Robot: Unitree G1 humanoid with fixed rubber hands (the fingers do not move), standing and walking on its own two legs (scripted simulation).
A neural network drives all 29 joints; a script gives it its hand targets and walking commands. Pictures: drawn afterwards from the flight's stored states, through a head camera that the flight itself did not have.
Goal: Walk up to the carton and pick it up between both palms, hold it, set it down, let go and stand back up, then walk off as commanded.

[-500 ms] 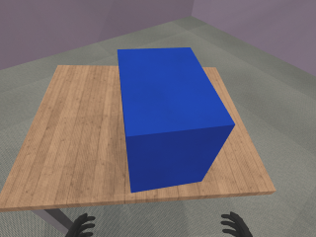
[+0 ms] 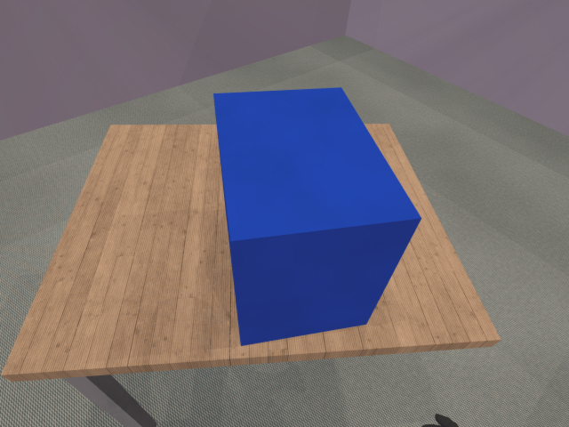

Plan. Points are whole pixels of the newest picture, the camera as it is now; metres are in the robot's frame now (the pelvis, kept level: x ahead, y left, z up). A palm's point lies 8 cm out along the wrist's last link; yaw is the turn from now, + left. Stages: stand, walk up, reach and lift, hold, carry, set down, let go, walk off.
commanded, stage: stand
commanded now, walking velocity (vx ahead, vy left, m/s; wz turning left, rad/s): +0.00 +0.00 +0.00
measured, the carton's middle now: (292, 213) +0.45 +0.03 +0.05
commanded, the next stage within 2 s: walk off in 0.06 s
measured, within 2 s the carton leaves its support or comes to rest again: neither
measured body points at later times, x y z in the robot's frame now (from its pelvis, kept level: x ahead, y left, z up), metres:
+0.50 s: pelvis -0.04 +0.03 -0.01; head -0.04 +0.04 +0.44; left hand -0.02 +0.31 -0.15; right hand +0.07 -0.26 -0.12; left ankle -0.06 +0.12 -0.71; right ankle -0.03 -0.10 -0.74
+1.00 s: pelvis -0.13 +0.08 -0.01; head -0.11 +0.14 +0.44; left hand -0.12 +0.38 -0.17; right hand -0.01 -0.20 -0.09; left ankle -0.06 +0.13 -0.74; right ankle -0.13 -0.07 -0.67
